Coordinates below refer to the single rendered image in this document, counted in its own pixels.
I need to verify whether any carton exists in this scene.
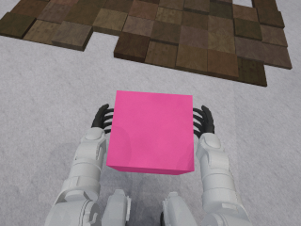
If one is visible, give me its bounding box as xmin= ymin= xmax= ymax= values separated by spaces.
xmin=106 ymin=90 xmax=195 ymax=175

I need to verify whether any robot right thigh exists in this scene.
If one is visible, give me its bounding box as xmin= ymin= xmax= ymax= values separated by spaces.
xmin=162 ymin=196 xmax=198 ymax=226

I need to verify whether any left robot upper arm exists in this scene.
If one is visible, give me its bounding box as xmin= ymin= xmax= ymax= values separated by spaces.
xmin=45 ymin=199 xmax=102 ymax=226

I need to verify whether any left robot hand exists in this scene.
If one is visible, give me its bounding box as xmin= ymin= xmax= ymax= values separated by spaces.
xmin=91 ymin=104 xmax=114 ymax=134

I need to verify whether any robot left thigh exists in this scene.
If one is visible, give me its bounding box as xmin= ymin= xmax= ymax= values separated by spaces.
xmin=101 ymin=193 xmax=132 ymax=226

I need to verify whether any right robot hand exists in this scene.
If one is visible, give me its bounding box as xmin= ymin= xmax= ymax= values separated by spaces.
xmin=193 ymin=105 xmax=214 ymax=139

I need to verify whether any right robot forearm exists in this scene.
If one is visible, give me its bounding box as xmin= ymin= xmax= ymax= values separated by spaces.
xmin=196 ymin=133 xmax=254 ymax=226

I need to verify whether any right robot upper arm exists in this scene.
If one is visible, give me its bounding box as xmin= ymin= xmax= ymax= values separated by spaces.
xmin=200 ymin=211 xmax=253 ymax=226

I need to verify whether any robot thigh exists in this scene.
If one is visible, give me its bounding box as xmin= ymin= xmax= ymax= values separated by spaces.
xmin=101 ymin=193 xmax=132 ymax=226
xmin=162 ymin=196 xmax=198 ymax=226

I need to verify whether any left robot forearm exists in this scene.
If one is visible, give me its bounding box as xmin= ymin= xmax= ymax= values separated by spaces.
xmin=44 ymin=127 xmax=106 ymax=226

